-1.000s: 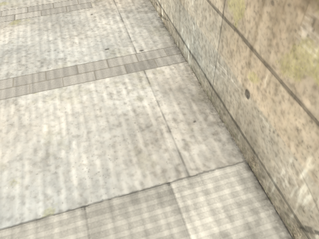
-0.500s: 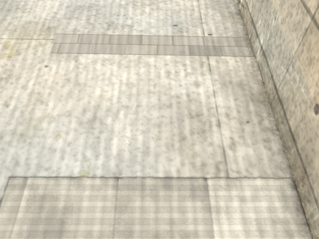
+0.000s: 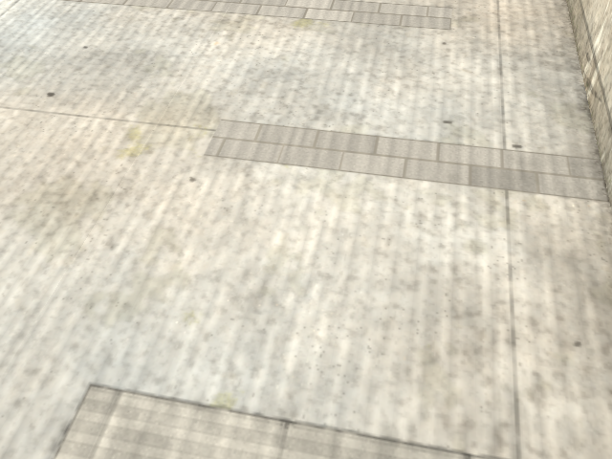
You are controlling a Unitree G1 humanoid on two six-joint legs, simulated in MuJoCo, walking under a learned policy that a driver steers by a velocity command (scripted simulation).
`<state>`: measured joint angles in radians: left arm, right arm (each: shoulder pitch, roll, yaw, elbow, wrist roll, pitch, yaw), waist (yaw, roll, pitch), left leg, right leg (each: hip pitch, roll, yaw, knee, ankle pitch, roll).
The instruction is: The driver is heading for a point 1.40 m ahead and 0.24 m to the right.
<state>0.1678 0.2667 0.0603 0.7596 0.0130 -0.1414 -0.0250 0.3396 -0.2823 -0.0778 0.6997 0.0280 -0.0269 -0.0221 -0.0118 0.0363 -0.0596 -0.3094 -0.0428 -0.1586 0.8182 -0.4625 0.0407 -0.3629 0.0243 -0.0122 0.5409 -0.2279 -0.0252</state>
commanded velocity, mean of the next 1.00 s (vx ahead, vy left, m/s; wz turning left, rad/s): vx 0.48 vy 0.00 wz -0.10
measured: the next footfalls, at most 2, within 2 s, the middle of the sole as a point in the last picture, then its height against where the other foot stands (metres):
left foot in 0.42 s outside the picture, level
right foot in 0.98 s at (367, 393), level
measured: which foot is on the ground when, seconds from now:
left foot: up 0.00-0.40, down 0.42-1.00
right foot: down 0.00-0.42, up 0.44-0.96, down 0.98-1.00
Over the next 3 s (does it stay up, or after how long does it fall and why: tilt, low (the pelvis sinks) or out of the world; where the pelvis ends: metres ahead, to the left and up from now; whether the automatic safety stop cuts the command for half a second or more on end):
stays up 1.02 -0.18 0.00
